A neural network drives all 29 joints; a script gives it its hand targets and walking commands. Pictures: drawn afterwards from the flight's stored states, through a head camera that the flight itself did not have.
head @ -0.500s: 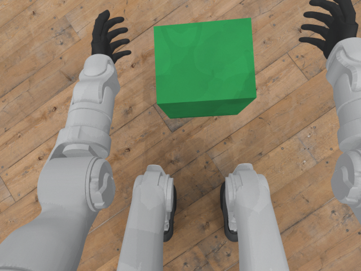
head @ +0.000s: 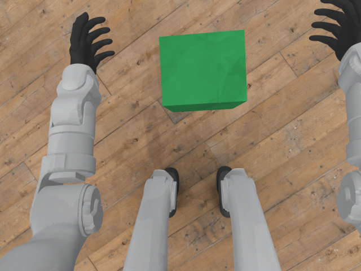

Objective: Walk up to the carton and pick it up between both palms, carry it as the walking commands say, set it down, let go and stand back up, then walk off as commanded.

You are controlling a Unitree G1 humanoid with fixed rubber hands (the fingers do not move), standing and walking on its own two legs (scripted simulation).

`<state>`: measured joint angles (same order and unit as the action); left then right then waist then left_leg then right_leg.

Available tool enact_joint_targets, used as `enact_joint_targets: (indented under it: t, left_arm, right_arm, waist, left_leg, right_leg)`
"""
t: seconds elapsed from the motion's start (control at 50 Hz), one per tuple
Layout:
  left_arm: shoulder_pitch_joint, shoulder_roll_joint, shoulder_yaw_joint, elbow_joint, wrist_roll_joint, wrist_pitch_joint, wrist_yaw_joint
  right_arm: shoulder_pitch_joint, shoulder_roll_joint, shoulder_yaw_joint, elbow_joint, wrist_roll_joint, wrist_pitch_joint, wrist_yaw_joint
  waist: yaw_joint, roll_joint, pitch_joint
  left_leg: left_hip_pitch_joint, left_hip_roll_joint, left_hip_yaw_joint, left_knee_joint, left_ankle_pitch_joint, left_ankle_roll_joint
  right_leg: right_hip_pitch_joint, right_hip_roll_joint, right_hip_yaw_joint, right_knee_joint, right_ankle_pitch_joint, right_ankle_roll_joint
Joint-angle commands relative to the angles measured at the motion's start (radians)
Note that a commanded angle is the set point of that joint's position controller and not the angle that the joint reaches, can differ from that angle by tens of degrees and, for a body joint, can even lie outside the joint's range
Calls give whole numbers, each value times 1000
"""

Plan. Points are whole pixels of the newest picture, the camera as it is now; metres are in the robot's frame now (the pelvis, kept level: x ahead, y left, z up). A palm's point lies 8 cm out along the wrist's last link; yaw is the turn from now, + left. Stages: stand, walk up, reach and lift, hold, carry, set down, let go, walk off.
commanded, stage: set down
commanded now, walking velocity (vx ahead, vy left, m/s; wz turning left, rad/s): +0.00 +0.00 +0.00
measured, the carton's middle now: (201, 78) +0.54 -0.02 -0.48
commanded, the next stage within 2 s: let go in 0.22 s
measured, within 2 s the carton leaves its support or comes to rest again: neither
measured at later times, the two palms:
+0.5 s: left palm (76, 96) +0.43 +0.20 -0.05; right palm out of the picture +0.44 -0.24 -0.04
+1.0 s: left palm (12, 218) +0.28 +0.21 +0.07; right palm out of the picture +0.27 -0.24 +0.07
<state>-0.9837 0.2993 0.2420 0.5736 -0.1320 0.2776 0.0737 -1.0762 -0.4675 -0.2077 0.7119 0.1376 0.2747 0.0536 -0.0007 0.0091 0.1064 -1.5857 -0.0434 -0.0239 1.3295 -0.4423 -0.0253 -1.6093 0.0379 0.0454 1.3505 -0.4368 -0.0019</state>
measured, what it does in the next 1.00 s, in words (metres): rises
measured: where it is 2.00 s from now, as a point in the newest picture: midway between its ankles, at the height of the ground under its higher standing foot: (197, 200)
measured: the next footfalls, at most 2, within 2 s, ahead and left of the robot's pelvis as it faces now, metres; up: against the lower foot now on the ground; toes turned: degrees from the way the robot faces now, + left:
none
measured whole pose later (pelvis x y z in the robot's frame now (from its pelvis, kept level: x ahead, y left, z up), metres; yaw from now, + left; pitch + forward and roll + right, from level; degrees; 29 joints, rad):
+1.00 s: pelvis +0.09 -0.01 +0.15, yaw -1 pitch +11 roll +0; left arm 0.10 0.15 0.08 0.52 0.04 0.01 -0.05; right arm 0.11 -0.17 -0.10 0.53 -0.03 0.01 0.06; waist 0.01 -0.01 -0.03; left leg -0.47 -0.01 -0.05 0.56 -0.29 -0.02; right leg -0.48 0.04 0.05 0.58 -0.29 -0.02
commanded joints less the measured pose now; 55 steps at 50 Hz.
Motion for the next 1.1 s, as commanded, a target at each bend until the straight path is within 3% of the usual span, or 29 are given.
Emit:
enact_joint_targets:
  t: [0.0, 0.06, 0.08, 0.12, 0.14, 0.18, 0.2, 0.26, 0.28, 0.3, 0.32, 0.34, 0.36, 0.38, 0.42, 0.46, 0.48, 0.54, 0.58, 0.66, 0.76, 0.78, 0.82, 0.84, 0.86, 0.88, 0.96, 1.02, 1.08]
  left_arm:
    - [-169, 20, 2, -77, -16, -92, -30]
    - [-93, -25, 44, 135, 82, -125, -39]
    - [-98, -77, 14, 140, 83, -126, -38]
    - [-33, -59, 96, 249, 154, -146, -35]
    - [-45, -46, 107, 243, 179, -146, -30]
    - [-90, 6, 153, 197, 202, -169, -23]
    - [-91, -5, 151, 230, 218, -169, -20]
    - [-139, -53, 102, 205, 208, -175, -36]
    - [-129, -46, 88, 160, 217, -173, -35]
    - [-130, -53, 74, 115, 211, -173, -42]
    - [-67, -56, 47, 126, 201, -172, -40]
    - [20, -49, 53, 53, 217, -178, -40]
    - [26, 27, 59, -23, 216, -179, -44]
    - [39, -21, 6, -17, 191, -180, -39]
    - [179, 21, -34, -268, 172, -177, -37]
    - [421, 57, -29, -351, 200, -156, -45]
    - [372, 54, -39, -275, 178, -145, -53]
    - [489, 11, -78, -324, 151, -129, -57]
    - [535, -30, -108, -315, 118, -154, -77]
    - [666, -58, -127, -137, 115, -189, -107]
    - [915, -72, -113, -7, 148, -229, -122]
    - [1015, -60, -89, -32, 176, -242, -119]
    - [994, -44, -100, -75, 191, -271, -112]
    - [972, -27, -98, -90, 188, -281, -118]
    - [981, -25, -122, -168, 165, -298, -113]
    - [911, -34, -132, -197, 163, -308, -112]
    - [1117, 14, -130, -280, 171, -320, -112]
    - [1232, -14, -176, -241, 136, -306, -117]
    - [1213, -27, -198, -231, 109, -275, -131]
  right_arm:
    - [-133, -151, -121, -127, -60, -123, 25]
    - [-59, -19, -99, 113, -58, -154, 63]
    - [-68, -24, -99, 107, -63, -164, 74]
    - [-69, 62, -59, 142, -92, -185, 83]
    - [-112, -23, -112, 115, -108, -187, 79]
    - [-61, 16, -98, 180, -151, -189, 78]
    - [-79, 21, -108, 238, -146, -181, 69]
    - [-56, 13, -138, 272, -216, -180, 51]
    - [-82, 44, -144, 223, -214, -182, 55]
    - [-76, -31, -204, 160, -267, -189, 37]
    - [-47, 38, -154, 142, -239, -193, 43]
    - [71, 11, -176, 99, -279, -197, 27]
    - [13, 4, -154, -78, -252, -199, 16]
    - [22, -38, -162, -123, -244, -214, 9]
    - [264, -94, -158, -253, -251, -198, -7]
    - [487, -23, -63, -404, -183, -169, -3]
    - [385, -23, -36, -416, -130, -163, 6]
    - [469, -35, -48, -465, -139, -169, 18]
    - [614, 26, -25, -374, -126, -182, 33]
    - [768, 147, 55, -148, -123, -207, 46]
    - [926, 139, 61, -108, -199, -238, 13]
    - [1051, 190, 91, -140, -180, -246, 16]
    - [1049, 166, 47, -210, -201, -269, 7]
    - [980, 173, 56, -280, -179, -286, 2]
    - [1054, 186, 70, -293, -157, -294, 7]
    - [1024, 178, 55, -311, -177, -304, 0]
    - [1232, 154, 87, -425, -137, -325, 2]
    - [1366, 183, 136, -379, -125, -302, -5]
    - [1300, 157, 125, -387, -125, -268, 0]
  waist:
    - [-95, -60, -1212]
    - [-11, -1, -1015]
    - [-30, 28, -1042]
    - [28, -47, -896]
    - [13, 41, -940]
    - [12, -75, -918]
    - [36, -16, -841]
    - [-35, -74, -846]
    - [-19, -67, -933]
    - [-70, -31, -1012]
    - [-27, -43, -1018]
    - [-38, -29, -1139]
    - [-10, -44, -1299]
    - [-42, -16, -1242]
    - [-64, 18, -1550]
    - [-6, -9, -1628]
    - [1, -22, -1382]
    - [-20, 5, -1194]
    - [-36, 20, -982]
    - [-36, -39, -495]
    - [-10, -68, -367]
    - [32, -62, -452]
    - [19, -11, -434]
    - [30, -68, -420]
    - [32, -34, -406]
    - [3, -62, -396]
    - [25, 32, -465]
    - [-6, -16, -411]
    - [-38, -67, -255]
  left_leg:
    - [487, -35, 39, -165, 641, -27]
    - [530, -14, 30, -246, 632, -26]
    - [576, -7, 17, -265, 625, -35]
    - [493, -15, 36, -313, 557, -26]
    - [545, -4, 34, -328, 512, -40]
    - [423, -9, 44, -357, 433, -34]
    - [404, -6, 54, -385, 443, -43]
    - [440, -6, 52, -416, 355, -53]
    - [553, -7, 28, -422, 380, -43]
    - [574, -7, 41, -399, 350, -56]
    - [675, -2, 31, -429, 376, -37]
    - [737, -13, 35, -416, 474, -52]
    - [814, -17, 42, -398, 466, -42]
    - [787, -14, 38, -403, 476, -43]
    - [1001, -18, 33, -384, 658, -60]
    - [1162, -23, 29, -411, 696, -41]
    - [1034, -12, 42, -445, 526, -26]
    - [1019, -15, 23, -522, 426, -26]
    - [996, -6, 16, -550, 461, -22]
    - [894, 9, 25, -699, 208, -18]
    - [994, 8, 36, -780, 243, -30]
    - [1098, 5, 40, -793, 311, -33]
    - [1175, 7, 28, -791, 381, -39]
    - [1179, 5, 22, -784, 341, -23]
    - [1234, 4, 20, -808, 366, -16]
    - [1244, -4, 9, -799, 453, -15]
    - [1392, -18, 16, -810, 553, -18]
    - [1376, -22, 17, -867, 561, -13]
    - [1366, -13, 6, -913, 479, -3]
  right_leg:
    - [668, 29, -49, -193, 804, 20]
    - [466, 21, -39, -285, 642, 34]
    - [470, 22, -43, -310, 608, 20]
    - [438, 16, -60, -346, 544, 42]
    - [458, 8, -45, -367, 506, 27]
    - [571, 7, -42, -369, 508, 36]
    - [540, -1, -26, -388, 494, 35]
    - [609, 4, -37, -446, 401, 30]
    - [596, 7, -57, -424, 394, 31]
    - [638, 2, -42, -446, 386, 20]
    - [623, 10, -72, -432, 384, 30]
    - [742, 13, -57, -432, 483, 23]
    - [819, 9, -59, -424, 506, 27]
    - [808, 4, -56, -425, 518, 20]
    - [1016, 14, -51, -416, 685, 17]
    - [1126, 21, -45, -460, 705, 28]
    - [1069, 11, -36, -486, 577, 27]
    - [1091, 16, -40, -543, 489, 6]
    - [1057, 18, -31, -570, 511, 10]
    - [982, -9, -25, -704, 275, 16]
    - [1141, -22, -12, -791, 307, 25]
    - [1238, -19, -11, -802, 369, 32]
    - [1234, -10, -11, -811, 433, 29]
    - [1268, -16, -6, -818, 419, 40]
    - [1298, -9, -8, -822, 427, 35]
    - [1283, -7, 0, -826, 545, 35]
    - [1460, -1, -1, -839, 669, 38]
    - [1566, 4, -8, -864, 749, 35]
    - [1535, 4, 1, -909, 621, 28]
